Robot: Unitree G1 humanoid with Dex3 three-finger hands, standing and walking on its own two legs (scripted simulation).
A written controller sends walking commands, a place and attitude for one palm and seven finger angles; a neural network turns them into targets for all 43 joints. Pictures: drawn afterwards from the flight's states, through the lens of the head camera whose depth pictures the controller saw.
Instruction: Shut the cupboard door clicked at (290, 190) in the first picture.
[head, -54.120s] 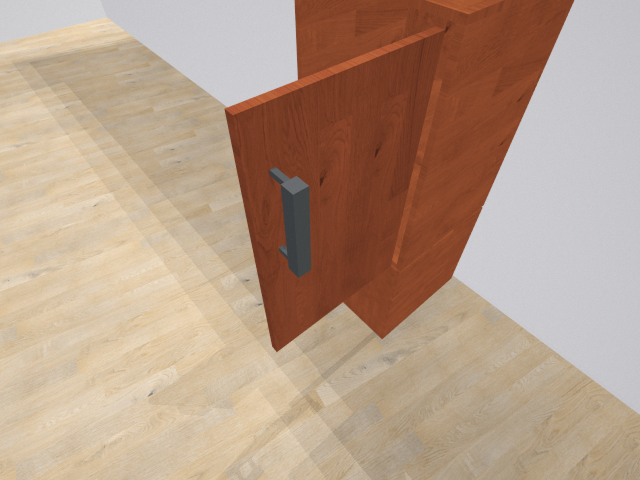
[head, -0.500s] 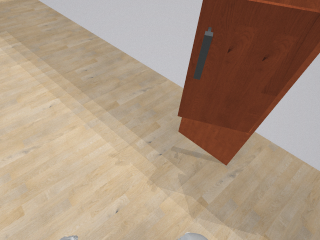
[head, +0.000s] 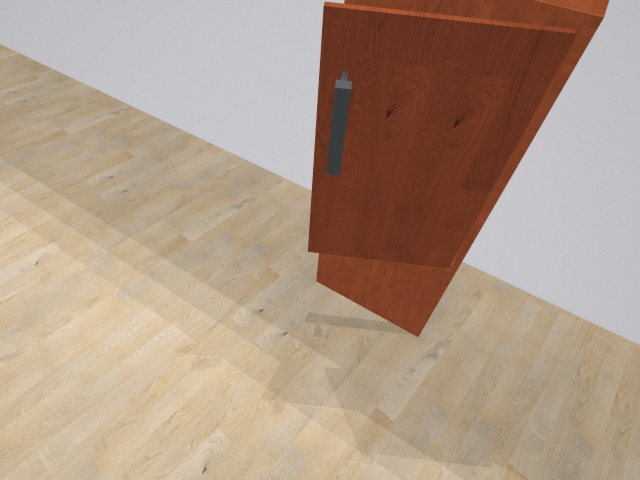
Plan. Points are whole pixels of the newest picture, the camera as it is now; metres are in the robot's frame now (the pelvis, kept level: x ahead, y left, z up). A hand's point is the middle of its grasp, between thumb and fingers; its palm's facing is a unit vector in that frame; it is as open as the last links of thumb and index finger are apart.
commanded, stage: take the last steps up to it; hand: left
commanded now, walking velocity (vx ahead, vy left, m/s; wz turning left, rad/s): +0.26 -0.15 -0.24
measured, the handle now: (338, 125) +0.67 +0.00 +0.08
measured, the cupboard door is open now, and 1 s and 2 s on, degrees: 26 26 26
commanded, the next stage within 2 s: come to a stop and stand still in 0.44 s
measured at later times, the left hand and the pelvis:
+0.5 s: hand (275, 401) +0.26 +0.07 -0.16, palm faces -0.16 -0.97 -0.20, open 7.4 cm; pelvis +0.13 -0.09 +0.00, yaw -6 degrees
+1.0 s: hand (286, 414) +0.24 +0.06 -0.16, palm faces -0.03 -0.95 -0.30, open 7.4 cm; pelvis +0.20 -0.15 +0.00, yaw -5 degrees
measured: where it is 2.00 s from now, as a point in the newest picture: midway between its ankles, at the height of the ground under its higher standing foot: outside the picture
